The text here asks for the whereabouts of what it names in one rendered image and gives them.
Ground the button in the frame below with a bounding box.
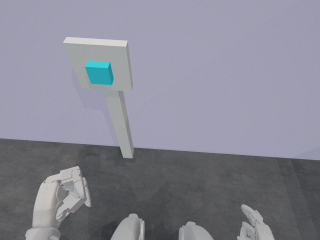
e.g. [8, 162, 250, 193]
[85, 60, 114, 85]

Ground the left robot forearm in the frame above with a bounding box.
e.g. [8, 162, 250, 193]
[25, 226, 61, 240]

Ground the robot left thigh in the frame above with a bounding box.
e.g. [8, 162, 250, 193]
[110, 217, 145, 240]

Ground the left robot hand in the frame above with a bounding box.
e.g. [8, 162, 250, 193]
[32, 166, 92, 230]

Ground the right robot hand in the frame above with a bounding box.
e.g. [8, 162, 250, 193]
[237, 204, 275, 240]

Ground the panel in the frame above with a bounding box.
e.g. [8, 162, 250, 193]
[63, 37, 134, 159]

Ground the robot right shin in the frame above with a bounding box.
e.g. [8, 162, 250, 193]
[186, 221, 196, 225]

